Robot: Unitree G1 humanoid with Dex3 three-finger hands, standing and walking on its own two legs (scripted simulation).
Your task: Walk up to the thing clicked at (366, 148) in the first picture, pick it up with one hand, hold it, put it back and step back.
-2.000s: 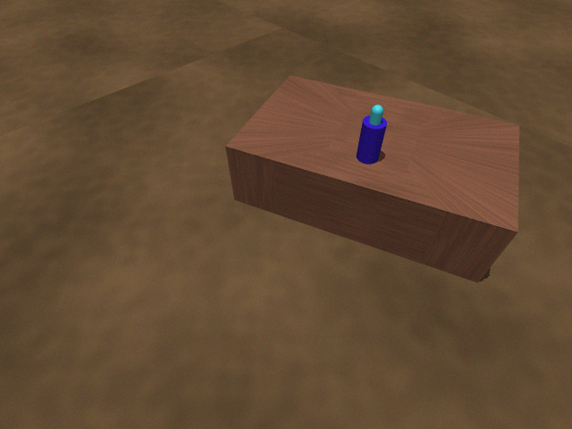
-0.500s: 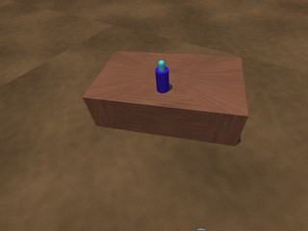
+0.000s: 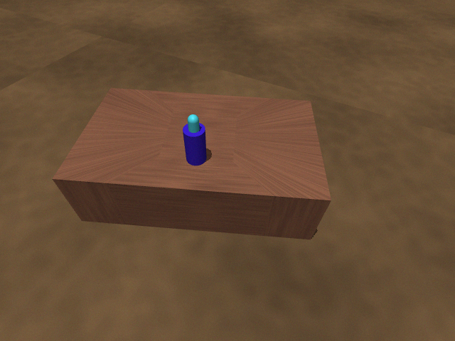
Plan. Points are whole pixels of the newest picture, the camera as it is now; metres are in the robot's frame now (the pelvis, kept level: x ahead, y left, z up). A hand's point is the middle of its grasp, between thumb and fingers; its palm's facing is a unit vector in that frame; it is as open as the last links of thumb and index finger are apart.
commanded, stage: walk up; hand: left
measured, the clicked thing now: (194, 138) +0.91 +0.15 -0.31
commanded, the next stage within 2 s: none
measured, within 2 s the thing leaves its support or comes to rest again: neither
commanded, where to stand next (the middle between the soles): +0.41 -0.02 m, yaw -4 degrees
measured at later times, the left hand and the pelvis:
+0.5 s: hand (130, 272) +0.28 +0.21 -0.10, palm faces -0.08 -0.90 -0.42, open 7.4 cm; pelvis +0.18 -0.05 +0.01, yaw -5 degrees
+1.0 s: hand (120, 224) +0.41 +0.28 -0.14, palm faces -0.14 -0.92 -0.37, open 7.4 cm; pelvis +0.32 +0.01 +0.01, yaw -5 degrees
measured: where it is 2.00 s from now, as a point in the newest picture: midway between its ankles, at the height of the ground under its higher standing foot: (226, 309)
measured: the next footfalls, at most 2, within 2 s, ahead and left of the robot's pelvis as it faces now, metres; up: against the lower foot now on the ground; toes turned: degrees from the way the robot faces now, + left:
right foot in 0.28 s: +0.26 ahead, -0.16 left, +0.00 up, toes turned -6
left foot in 0.76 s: +0.40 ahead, +0.13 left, +0.00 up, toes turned -3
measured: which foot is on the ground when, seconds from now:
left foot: down 0.00-0.32, up 0.34-0.74, down 0.76-1.00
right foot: up 0.00-0.26, down 0.28-0.80, up 0.82-1.00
